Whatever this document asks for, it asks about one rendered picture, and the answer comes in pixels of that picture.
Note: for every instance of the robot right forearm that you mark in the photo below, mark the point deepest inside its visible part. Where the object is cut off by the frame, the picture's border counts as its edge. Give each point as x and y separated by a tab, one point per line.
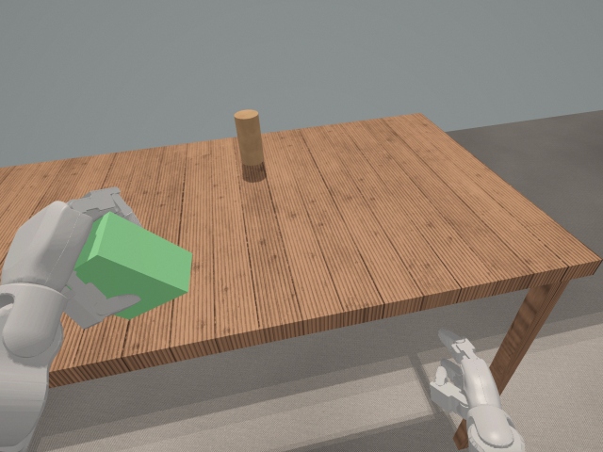
490	429

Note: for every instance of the table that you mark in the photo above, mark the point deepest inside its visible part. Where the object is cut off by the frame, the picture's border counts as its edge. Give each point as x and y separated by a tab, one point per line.
341	224

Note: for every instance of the robot right hand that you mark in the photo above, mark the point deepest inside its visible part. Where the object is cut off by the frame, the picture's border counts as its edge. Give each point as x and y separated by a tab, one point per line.
474	384

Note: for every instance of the robot left hand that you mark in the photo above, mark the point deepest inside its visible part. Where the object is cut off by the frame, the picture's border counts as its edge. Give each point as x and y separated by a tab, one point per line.
45	249

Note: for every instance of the robot left forearm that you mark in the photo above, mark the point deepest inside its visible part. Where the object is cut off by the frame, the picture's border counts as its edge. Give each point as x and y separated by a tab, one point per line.
31	336

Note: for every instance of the sponge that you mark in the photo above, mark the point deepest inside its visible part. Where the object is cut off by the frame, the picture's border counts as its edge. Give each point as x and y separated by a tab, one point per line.
122	258

